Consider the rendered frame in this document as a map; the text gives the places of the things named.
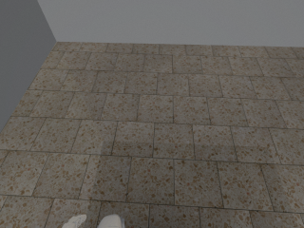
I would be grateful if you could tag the robot left hand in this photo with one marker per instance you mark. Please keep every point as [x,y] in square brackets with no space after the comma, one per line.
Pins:
[75,222]

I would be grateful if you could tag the robot left thigh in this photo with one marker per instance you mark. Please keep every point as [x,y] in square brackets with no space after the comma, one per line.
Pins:
[112,221]

